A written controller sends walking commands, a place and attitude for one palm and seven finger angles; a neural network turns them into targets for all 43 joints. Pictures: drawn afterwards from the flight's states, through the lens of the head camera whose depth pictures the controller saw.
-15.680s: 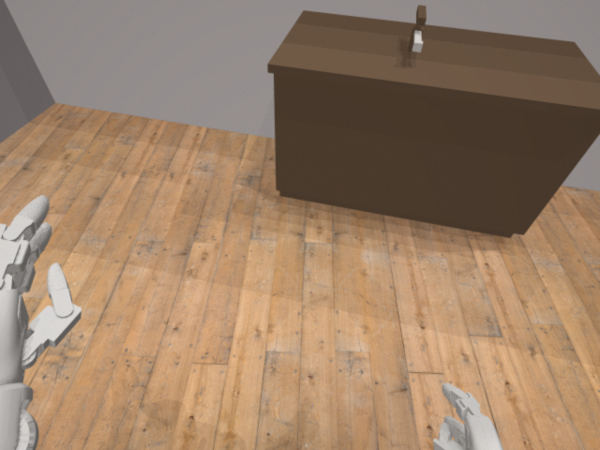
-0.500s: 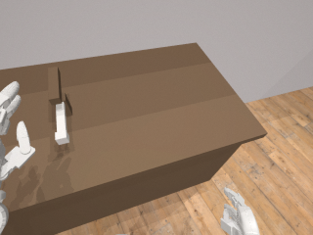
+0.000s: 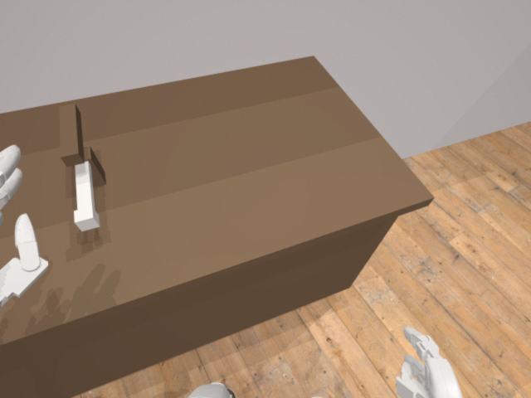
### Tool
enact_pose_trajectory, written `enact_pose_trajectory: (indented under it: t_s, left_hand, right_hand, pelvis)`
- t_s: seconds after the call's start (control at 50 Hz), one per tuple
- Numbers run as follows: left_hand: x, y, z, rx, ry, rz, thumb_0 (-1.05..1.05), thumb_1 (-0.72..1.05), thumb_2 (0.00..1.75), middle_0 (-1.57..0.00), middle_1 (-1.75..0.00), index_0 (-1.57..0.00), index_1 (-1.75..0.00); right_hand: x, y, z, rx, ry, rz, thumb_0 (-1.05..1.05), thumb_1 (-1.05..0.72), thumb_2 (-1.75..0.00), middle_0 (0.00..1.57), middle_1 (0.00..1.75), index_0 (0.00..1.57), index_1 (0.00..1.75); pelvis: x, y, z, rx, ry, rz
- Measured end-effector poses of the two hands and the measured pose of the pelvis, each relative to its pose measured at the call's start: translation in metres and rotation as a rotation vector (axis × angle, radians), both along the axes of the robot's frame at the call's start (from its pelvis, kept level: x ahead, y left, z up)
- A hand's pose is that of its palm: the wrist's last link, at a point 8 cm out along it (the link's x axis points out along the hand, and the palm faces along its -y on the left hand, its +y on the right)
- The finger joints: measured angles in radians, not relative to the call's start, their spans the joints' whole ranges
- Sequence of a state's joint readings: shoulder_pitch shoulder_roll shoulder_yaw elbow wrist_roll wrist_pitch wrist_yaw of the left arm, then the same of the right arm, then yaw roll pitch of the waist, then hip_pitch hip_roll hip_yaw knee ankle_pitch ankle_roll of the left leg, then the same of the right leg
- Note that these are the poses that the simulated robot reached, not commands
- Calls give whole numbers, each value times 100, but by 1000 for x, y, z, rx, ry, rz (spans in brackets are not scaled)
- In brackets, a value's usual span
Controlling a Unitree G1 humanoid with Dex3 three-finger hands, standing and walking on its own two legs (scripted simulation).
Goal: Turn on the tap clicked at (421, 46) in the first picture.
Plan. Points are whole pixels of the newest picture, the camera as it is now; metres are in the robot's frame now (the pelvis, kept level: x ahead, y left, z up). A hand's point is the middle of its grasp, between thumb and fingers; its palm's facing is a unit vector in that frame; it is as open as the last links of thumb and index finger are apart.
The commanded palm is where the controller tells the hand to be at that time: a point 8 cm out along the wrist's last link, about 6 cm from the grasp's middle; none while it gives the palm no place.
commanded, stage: come to a stop and stand still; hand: left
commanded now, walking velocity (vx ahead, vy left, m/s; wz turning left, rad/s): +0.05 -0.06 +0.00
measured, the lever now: (87, 218) +0.36 +0.32 +0.01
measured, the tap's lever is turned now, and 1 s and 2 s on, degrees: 0 0 0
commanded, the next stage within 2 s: look again from close up in 0.84 s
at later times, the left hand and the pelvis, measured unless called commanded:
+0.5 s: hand (52, 222) +0.27 +0.26 +0.17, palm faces +0.38 -0.83 -0.41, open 7.4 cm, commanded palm +0.20 +0.29 +0.18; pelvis +0.05 +0.01 +0.01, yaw +1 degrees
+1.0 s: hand (38, 195) +0.29 +0.27 +0.18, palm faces +0.42 -0.76 -0.50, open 7.4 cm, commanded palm +0.21 +0.28 +0.18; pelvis +0.06 -0.01 +0.01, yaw +1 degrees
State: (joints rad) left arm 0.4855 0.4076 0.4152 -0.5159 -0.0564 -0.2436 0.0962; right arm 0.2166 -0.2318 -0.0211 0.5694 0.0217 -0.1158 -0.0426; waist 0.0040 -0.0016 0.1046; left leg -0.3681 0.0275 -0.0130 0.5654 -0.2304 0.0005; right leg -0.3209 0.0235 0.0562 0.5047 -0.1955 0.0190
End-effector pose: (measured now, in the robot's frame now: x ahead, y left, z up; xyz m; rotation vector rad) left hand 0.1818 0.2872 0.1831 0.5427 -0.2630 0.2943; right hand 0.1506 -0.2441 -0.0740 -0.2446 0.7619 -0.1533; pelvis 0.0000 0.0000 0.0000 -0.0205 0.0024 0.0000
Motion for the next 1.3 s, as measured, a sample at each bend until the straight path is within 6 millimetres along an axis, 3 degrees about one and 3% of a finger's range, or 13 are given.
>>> enact_pose_trajectory:
  t_s: [0.16, 0.36, 0.54, 0.68, 0.94, 1.0, 1.06, 1.18, 1.3]
  left_hand:
    - [7, 14, -4, -47, -22, 53, 2, 89, 90, -21, -30, -21, -30]
    - [26, 12, -5, -71, -21, 58, 2, 89, 90, -21, -30, -21, -30]
    - [48, 7, -2, -65, 3, 46, 2, 89, 90, -21, -30, -21, -30]
    - [58, 4, -2, -60, 25, 41, 2, 89, 90, -21, -30, -21, -30]
    - [58, -1, -2, -67, 37, 52, 2, 89, 90, -21, -30, -21, -30]
    - [65, 22, 20, 72, -51, 63, 2, 88, 90, -22, -30, -22, -30]
    - [65, 33, 25, 22, -113, 102, 2, 88, 90, -21, -30, -21, -30]
    - [42, 2, -2, -76, -19, -18, 2, 89, 90, -21, -30, -20, -30]
    - [13, 20, -12, -96, -16, 24, 2, 88, 90, -22, -30, -21, -30]
  right_hand:
    - [-1, 21, 2, 35, -4, 15, 1, -90, -90, 20, 30, 20, 30]
    - [41, 46, 5, 84, -30, 94, 1, -90, -90, 21, 30, 20, 30]
    - [81, 40, 14, 74, -59, 104, 1, -90, -90, 21, 30, 20, 30]
    - [93, 28, 16, 53, -51, 85, 1, -90, -90, 21, 30, 20, 30]
    - [84, 19, 10, 55, -14, 53, 1, -90, -90, 21, 30, 20, 30]
    - [77, 22, 8, 31, 1, 109, 1, -90, -90, 20, 30, 20, 30]
    - [71, 24, 10, 53, -25, 113, 1, -90, -90, 21, 30, 20, 30]
    - [57, 25, 17, 57, -91, 67, 1, -90, -90, 21, 30, 20, 30]
    - [43, 33, 21, 18, -86, 82, 1, -90, -90, 21, 30, 20, 30]
  pelvis:
    - [12, 8, 3, -8, -22, 12]
    - [34, 8, 7, -8, -19, 18]
    - [52, 5, 10, 0, -7, 15]
    - [63, 1, 10, 0, 0, 17]
    - [65, -3, 9, -3, -2, 22]
    - [57, -6, 9, -1, 3, 20]
    - [50, -2, 9, 6, -5, 6]
    - [40, 8, 8, 9, -21, 2]
    - [26, 11, 8, 4, -36, 22]
